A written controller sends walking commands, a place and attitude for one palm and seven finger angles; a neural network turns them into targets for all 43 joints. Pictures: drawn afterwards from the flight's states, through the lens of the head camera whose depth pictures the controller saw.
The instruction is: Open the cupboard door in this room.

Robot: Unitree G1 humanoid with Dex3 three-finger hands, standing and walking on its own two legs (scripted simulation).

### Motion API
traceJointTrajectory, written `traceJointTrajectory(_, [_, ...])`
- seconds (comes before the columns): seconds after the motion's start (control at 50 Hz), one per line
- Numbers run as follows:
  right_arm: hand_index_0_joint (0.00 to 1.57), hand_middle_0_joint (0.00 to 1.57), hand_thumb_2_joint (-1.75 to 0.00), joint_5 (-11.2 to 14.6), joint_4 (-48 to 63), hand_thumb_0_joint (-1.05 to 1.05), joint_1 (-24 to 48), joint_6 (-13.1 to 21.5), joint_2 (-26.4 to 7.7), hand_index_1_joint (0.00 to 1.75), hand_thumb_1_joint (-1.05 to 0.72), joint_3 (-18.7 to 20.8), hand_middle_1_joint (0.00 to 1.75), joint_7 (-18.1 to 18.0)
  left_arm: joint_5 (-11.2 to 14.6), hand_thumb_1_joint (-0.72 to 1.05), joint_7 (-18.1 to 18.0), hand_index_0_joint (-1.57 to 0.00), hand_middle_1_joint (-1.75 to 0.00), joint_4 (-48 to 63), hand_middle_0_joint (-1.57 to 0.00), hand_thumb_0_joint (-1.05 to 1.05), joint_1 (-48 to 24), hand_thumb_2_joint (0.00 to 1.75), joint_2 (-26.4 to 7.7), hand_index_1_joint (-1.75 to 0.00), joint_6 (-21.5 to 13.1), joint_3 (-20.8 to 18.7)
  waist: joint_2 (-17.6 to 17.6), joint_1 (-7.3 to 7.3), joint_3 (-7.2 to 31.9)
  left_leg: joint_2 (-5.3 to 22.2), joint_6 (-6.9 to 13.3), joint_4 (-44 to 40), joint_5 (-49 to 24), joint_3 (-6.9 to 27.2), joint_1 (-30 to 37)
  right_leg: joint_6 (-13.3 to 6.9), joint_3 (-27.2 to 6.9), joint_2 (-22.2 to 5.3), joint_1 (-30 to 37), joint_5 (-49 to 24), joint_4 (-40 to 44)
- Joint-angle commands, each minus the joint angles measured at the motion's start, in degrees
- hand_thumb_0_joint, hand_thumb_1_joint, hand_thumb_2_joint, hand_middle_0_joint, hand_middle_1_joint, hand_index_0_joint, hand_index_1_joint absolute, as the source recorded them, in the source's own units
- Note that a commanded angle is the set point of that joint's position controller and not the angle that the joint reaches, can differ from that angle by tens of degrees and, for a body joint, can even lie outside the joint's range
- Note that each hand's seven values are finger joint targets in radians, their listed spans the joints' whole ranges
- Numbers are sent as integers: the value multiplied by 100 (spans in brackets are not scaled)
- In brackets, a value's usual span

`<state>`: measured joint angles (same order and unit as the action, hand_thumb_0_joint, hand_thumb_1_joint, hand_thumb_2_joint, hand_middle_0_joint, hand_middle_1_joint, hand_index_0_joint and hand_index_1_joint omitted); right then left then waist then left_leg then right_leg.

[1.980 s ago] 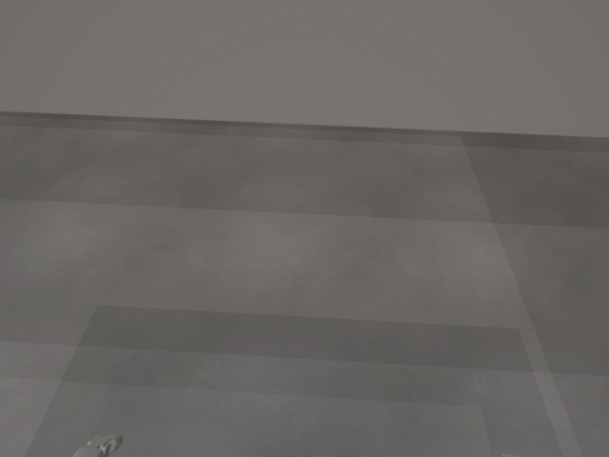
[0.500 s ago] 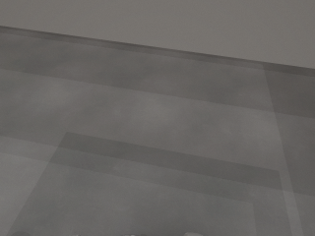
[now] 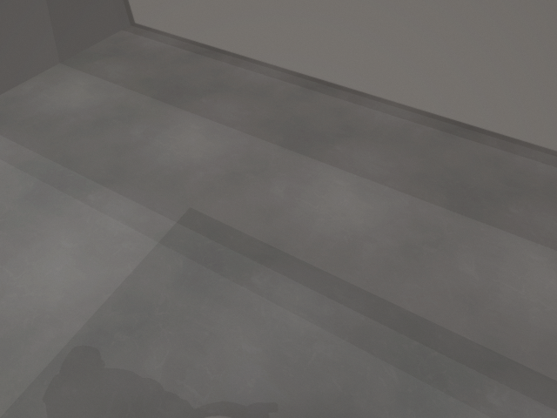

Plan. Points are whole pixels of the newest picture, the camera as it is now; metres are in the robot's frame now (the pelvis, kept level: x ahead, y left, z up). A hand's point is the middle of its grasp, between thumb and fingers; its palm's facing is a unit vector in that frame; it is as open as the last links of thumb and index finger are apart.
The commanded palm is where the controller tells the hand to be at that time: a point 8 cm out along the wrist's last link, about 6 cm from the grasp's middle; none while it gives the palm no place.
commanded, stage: turn or walk to find it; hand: left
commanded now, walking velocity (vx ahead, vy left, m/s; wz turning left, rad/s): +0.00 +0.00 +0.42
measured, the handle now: out of the picture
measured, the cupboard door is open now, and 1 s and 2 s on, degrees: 0 0 0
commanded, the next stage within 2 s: none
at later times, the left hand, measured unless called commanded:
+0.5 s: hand out of the picture +0.03 +0.21 -0.15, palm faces +0.22 -0.93 -0.28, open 7.4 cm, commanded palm none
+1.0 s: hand out of the picture -0.12 +0.25 -0.18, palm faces +0.44 -0.87 -0.22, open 7.4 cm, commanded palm none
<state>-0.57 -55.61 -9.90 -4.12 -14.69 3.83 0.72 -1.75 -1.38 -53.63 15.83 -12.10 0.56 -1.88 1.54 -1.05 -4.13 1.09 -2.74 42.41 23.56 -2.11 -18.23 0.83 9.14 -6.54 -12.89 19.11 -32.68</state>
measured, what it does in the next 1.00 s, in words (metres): steps on the spot, turning left: left foot, then right foot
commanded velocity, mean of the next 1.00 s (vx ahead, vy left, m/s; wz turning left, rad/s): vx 0.00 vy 0.00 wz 0.42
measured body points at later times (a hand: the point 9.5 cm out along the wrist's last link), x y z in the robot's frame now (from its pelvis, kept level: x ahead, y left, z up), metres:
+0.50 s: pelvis -0.03 +0.00 -0.01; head +0.00 -0.02 +0.44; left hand +0.02 +0.26 -0.13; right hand +0.08 -0.24 -0.16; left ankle -0.03 +0.12 -0.72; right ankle +0.01 -0.11 -0.73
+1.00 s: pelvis -0.07 +0.03 +0.00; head -0.05 +0.08 +0.45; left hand -0.14 +0.29 -0.16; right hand +0.10 -0.16 -0.12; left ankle -0.09 +0.12 -0.73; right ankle -0.03 -0.11 -0.66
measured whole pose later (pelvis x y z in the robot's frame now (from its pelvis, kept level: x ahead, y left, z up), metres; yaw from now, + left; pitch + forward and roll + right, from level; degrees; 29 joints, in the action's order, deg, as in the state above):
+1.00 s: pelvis -0.07 +0.03 +0.00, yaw +24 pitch +0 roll -1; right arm -1.2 -54.7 -11.0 -1.3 -10.2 2.2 -0.3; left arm -1.1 -0.8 -56.1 13.1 -15.1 4.0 -4.3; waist 3.2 -0.5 -4.0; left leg -0.6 3.0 29.7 14.9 -2.3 -14.6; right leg 4.2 3.2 -5.3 -26.3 24.1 -60.7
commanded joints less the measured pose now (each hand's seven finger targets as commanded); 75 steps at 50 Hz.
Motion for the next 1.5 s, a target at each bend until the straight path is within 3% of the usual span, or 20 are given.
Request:
traceJointTrajectory(0.0, [20,20,-90,-22,340,0,-419,333,-785,30,-90,117,30,-22,78,90,-46,-20,-30,292,-20,0,151,90,-1060,-30,14,-322,-202,274,980,631,359,-2138,-2314,478,1742,-70,-196,-667,-443,-2058,-960])
traceJointTrajectory(0.02, [20,20,-90,-39,335,0,-621,344,-1309,30,-90,230,30,-43,88,90,-3,-20,-30,516,-20,0,159,90,-659,-30,39,-232,-1838,326,978,2070,1102,-2098,-4767,2163,2307,320,-35,14,-1886,1401,-2074])
traceJointTrajectory(0.04, [20,20,-90,-20,212,0,-879,323,-1329,30,-90,259,30,-96,36,90,-53,-20,-30,560,-20,0,-252,90,-725,-30,124,-186,-1403,524,987,2217,1464,-2128,-4878,2090,1888,281,-556,53,-1817,1815,-2773])
traceJointTrajectory(0.14, [20,20,-90,-42,416,0,-29,386,-831,30,-90,107,30,-205,83,90,45,-20,-30,268,-20,0,-205,90,-654,-30,141,-242,-937,156,541,1266,1236,-2148,-4060,1216,1201,363,-768,54,-1697,614,-3022])
traceJointTrajectory(0.38, [20,20,-90,-61,564,0,40,273,-841,30,-90,221,30,-124,123,90,-18,-20,-30,417,-20,0,106,90,-543,-30,26,-242,-766,-25,617,874,1030,-1680,-2841,1849,224,271,-607,474,230,-371,318])
traceJointTrajectory(0.4, [20,20,-90,-24,575,0,14,280,-711,30,-90,216,30,-93,94,90,-35,-20,-30,408,-20,0,245,90,-719,-30,-36,-279,-347,-108,663,598,760,-1298,-2252,1660,-193,227,-801,242,807,-856,1025])
traceJointTrajectory(0.44, [20,20,-90,-23,801,0,3,263,-295,30,-90,173,30,-64,9,90,-68,-20,-30,513,-20,0,322,90,-1487,-30,-80,-395,1514,-198,582,-482,176,1050,922,478,-1449,-832,-2896,-2060,874,-1479,1700])
traceJointTrajectory(0.52, [20,20,-90,-90,397,0,-260,98,-361,30,-90,229,30,42,30,90,-93,-20,-30,731,-20,0,-661,90,-905,-30,-81,-280,680,249,59,9,84,2716,-123,529,-1258,-768,-1552,-1194,-244,-563,1748])
traceJointTrajectory(0.7, [20,20,-90,-2,458,0,133,167,-126,30,-90,66,30,38,-29,90,-76,-20,-30,359,-20,0,22,90,-1196,-30,-46,-384,983,-165,419,40,-8,337,406,-193,-525,-913,-879,-1384,543,-2265,1092])
traceJointTrajectory(0.76, [20,20,-90,0,347,0,-257,234,-174,30,-90,49,30,-4,10,90,-57,-20,-30,296,-20,0,-32,90,-1230,-30,-5,-397,961,34,652,-34,47,-923,-355,-394,226,-594,-546,-1275,429,-2571,511])
traceJointTrajectory(0.78, [20,20,-90,-10,280,0,-508,279,-310,30,-90,74,30,-2,57,90,-46,-20,-30,302,-20,0,-97,90,-1150,-30,29,-393,616,202,763,69,114,-1704,-1067,-288,874,-323,-306,-1159,32,-2161,58])
traceJointTrajectory(0.82, [20,20,-90,-68,320,0,-853,332,-1244,30,-90,268,30,-38,94,90,17,-20,-30,640,-20,0,-224,90,-506,-30,113,-258,-2086,385,623,2136,1091,-2523,-3347,2294,1548,367,41,4,-2000,1673,-2077])
traceJointTrajectory(0.86, [20,20,-90,-81,202,0,-793,327,-1076,30,-90,243,30,-168,54,90,-20,-20,-30,573,-20,0,-832,90,-630,-30,224,-287,-1498,479,363,1882,1235,-2666,-2440,2222,788,265,-808,-20,-1992,1238,-3141])
traceJointTrajectory(0.94, [20,20,-90,-52,368,0,-237,418,-725,30,-90,115,30,-209,62,90,79,-20,-30,237,-20,0,-389,90,-607,-30,161,-292,-878,171,515,1218,1143,-2478,-2973,1377,1012,349,-797,33,-1758,359,-3017])
traceJointTrajectory(1.12, [20,20,-90,-88,326,0,-459,331,-782,30,-90,207,30,-183,98,90,24,-20,-30,435,-20,0,-677,90,-467,-30,150,-249,-878,349,546,1228,1333,-2409,-2822,1976,1112,360,-812,298,-1289,666,-1650])
traceJointTrajectory(1.24, [20,20,-90,-72,479,0,-135,264,-775,30,-90,249,30,-113,123,90,-35,-20,-30,377,-20,0,-29,90,-490,-30,57,-255,-834,17,668,835,1027,-2025,-2184,2077,149,222,-685,480,273,-306,431])
traceJointTrajectory(1.26, [20,20,-90,-32,520,0,-143,262,-632,30,-90,232,30,-86,101,90,-57,-20,-30,358,-20,0,99,90,-656,-30,12,-289,-475,-50,675,569,777,-1687,-1613,1902,-420,153,-885,234,930,-626,1110])
traceJointTrajectory(1.3, [20,20,-90,-28,760,0,-132,236,-238,30,-90,192,30,-49,-1,90,-95,-20,-30,515,-20,0,50,90,-1411,-30,-32,-404,1469,-112,413,-548,139,709,705,512,-1638,-855,-2985,-2080,816,-522,2038])
traceJointTrajectory(1.38, [20,20,-90,-91,367,0,-352,84,-352,30,-90,254,30,41,51,90,-75,-20,-30,672,-20,0,-770,90,-834,-30,-91,-269,656,298,53,-68,53,2628,-211,526,-1369,-751,-1431,-1113,-106,-916,1723])
traceJointTrajectory(1.48, [20,20,-90,-58,405,0,-30,87,-229,30,-90,170,30,45,5,90,-79,-20,-30,465,-20,0,-258,90,-958,-30,-94,-296,827,26,147,39,-99,1637,70,158,-1128,-836,-1039,-1175,344,-1695,1468])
